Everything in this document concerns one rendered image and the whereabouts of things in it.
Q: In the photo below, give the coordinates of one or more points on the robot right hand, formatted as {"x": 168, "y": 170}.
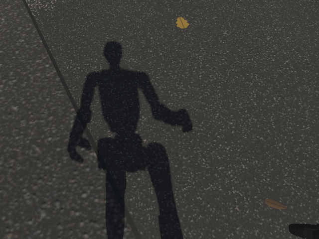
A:
{"x": 308, "y": 231}

